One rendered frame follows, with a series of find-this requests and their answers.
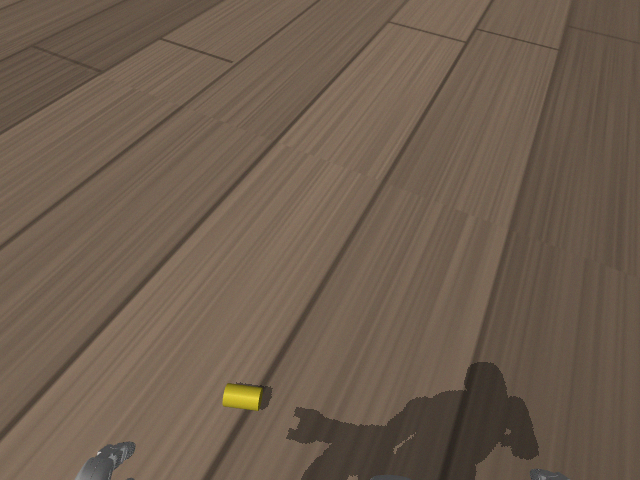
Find left robot hand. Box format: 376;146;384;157
74;442;136;480

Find can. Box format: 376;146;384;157
223;383;263;411

